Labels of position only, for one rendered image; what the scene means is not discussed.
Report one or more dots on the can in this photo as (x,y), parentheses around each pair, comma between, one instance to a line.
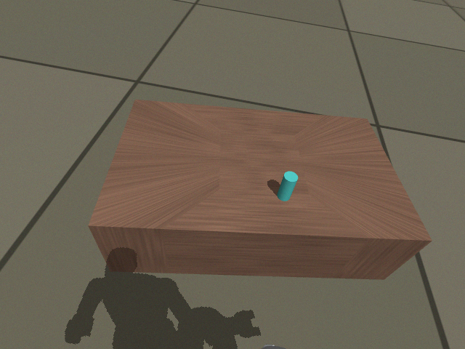
(287,186)

